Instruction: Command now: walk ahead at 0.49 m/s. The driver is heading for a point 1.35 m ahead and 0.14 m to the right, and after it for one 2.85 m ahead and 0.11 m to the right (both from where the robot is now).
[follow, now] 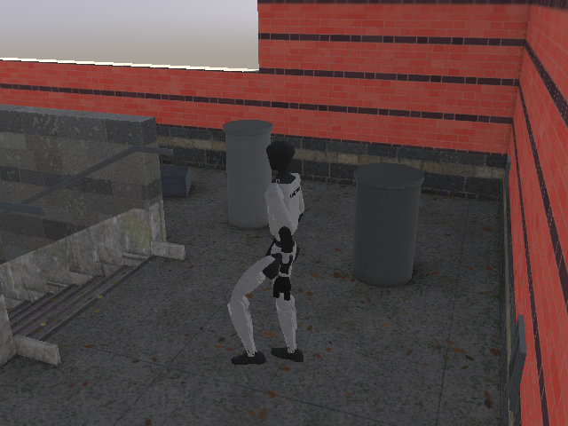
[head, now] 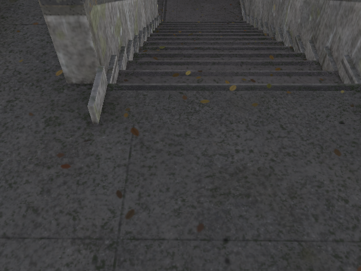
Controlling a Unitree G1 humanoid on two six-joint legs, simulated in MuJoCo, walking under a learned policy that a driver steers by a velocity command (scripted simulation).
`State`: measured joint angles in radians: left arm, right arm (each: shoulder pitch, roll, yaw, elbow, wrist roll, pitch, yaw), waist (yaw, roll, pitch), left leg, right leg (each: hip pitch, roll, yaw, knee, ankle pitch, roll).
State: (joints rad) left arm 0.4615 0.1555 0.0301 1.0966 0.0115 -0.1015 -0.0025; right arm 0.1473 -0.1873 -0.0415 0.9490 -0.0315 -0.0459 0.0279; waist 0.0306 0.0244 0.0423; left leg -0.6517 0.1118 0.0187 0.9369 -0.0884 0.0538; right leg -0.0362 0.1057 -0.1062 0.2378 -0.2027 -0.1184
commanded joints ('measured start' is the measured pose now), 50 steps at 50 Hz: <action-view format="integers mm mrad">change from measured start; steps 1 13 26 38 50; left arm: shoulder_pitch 56 54 -266 -477 -116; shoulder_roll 95 116 74 96 108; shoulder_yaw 5 1 21 17 30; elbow -34 -44 -177 -264 -88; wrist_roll -3 -2 21 12 -1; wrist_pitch -16 -8 60 30 -15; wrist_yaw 5 22 -26 -17 3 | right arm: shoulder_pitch -86 347 293 382 238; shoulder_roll -19 -192 -82 -120 -33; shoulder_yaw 4 -62 -12 -13 -18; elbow -65 36 91 132 36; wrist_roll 10 -26 21 3 -10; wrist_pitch -2 -48 -70 -67 -4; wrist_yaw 6 -36 -27 -50 -5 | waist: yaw -2 -211 -21 -35 -71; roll -74 2 28 52 -69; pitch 79 -244 53 42 -5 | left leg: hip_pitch -5 802 524 789 125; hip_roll -27 86 63 118 -23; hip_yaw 51 -168 -105 -36 -30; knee -154 -486 -820 -644 178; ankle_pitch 104 -114 207 660 -154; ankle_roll -14 179 144 126 7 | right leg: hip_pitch -61 -155 -623 -474 -127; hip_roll -260 -225 -217 -106 -314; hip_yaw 158 46 76 1 255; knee -120 744 731 307 -86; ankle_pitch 371 466 111 48 242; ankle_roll -57 -15 82 -4 -93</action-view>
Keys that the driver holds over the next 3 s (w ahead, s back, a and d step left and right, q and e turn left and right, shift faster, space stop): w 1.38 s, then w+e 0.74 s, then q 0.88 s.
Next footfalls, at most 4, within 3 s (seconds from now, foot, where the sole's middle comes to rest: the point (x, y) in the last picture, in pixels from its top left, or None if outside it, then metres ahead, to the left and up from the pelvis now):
0.24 left None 0.31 0.10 -0.78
0.82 right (213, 239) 0.62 -0.06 -0.78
1.38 left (173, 172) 0.92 0.10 -0.78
1.94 right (217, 131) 1.16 -0.10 -0.78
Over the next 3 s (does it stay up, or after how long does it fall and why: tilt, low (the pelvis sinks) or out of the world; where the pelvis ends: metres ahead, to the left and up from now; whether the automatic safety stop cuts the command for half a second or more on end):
stays up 1.28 -0.14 0.00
